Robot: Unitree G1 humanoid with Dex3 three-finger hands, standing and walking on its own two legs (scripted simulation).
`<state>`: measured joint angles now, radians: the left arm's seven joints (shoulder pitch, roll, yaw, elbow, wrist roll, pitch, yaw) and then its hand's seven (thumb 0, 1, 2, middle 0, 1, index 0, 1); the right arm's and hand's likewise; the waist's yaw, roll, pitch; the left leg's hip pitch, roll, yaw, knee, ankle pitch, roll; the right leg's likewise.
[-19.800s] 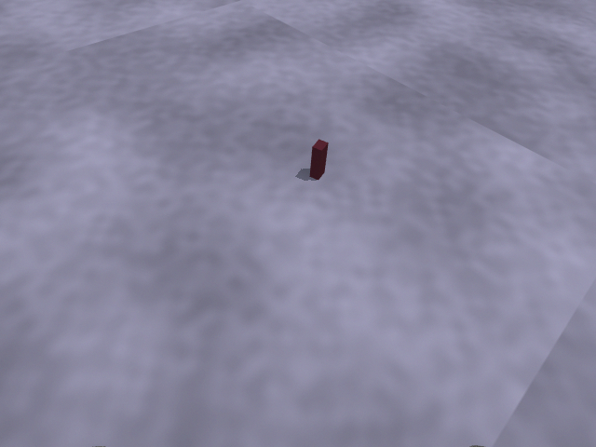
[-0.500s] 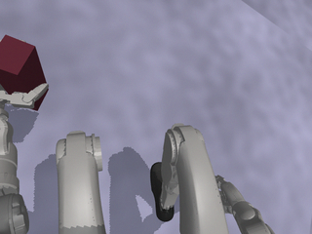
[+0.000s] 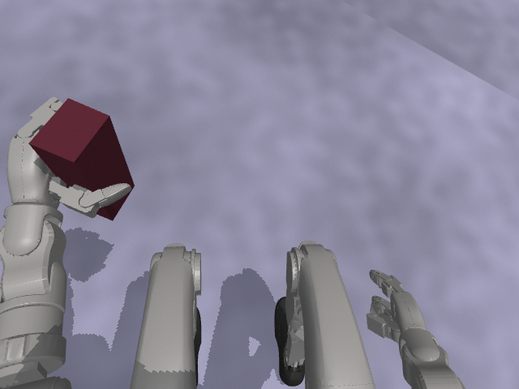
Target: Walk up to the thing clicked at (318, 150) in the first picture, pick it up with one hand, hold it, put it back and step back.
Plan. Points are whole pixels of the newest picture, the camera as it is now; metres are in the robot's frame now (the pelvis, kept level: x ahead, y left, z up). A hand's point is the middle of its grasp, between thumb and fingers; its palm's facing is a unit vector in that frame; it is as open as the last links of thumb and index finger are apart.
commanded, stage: hold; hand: left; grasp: from the side
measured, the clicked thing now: (94, 169) +0.39 +0.22 +0.00
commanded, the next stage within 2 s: none
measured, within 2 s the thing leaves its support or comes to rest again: neither
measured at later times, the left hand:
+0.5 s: hand (7, 78) +0.38 +0.21 +0.20, palm faces +0.12 -0.99 -0.03, open 10.9 cm
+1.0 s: hand out of the picture +0.39 +0.20 +0.28, palm faces +0.16 -0.99 -0.02, open 10.9 cm
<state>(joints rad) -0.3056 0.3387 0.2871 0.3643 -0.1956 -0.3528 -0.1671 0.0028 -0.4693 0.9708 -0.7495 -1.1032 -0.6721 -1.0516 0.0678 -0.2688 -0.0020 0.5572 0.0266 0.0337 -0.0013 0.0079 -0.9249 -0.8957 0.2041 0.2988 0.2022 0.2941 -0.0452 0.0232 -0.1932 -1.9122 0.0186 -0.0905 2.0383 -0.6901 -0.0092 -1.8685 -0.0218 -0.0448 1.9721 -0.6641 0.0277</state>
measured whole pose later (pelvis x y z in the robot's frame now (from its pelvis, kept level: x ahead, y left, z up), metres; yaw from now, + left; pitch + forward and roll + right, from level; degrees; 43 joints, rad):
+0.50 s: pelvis +0.03 +0.01 +0.16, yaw +2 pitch +22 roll -4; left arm -0.14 0.27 0.19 0.27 -0.19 -0.25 -0.08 0.00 -0.47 0.97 -0.74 -1.13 -0.67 -1.08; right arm 0.20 -0.23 0.00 0.58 0.05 -0.05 -0.05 0.01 -0.91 -0.89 0.20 0.30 0.20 0.29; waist -0.05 0.02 -0.18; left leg -1.26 0.03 -0.06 1.47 -0.59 0.00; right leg -1.22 -0.02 -0.04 1.41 -0.57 0.03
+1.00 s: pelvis +0.05 +0.00 +0.23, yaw +3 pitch +14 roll -3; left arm -0.13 0.21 0.15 0.32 -0.16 -0.27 -0.03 0.00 -0.48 0.97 -0.75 -1.13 -0.67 -1.08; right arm 0.24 -0.21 0.00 0.61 0.01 -0.06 -0.05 0.01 -0.91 -0.89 0.20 0.30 0.20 0.29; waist -0.04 0.02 -0.12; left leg -0.89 0.03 -0.04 1.15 -0.51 0.00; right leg -0.86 -0.02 -0.04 1.09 -0.48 0.03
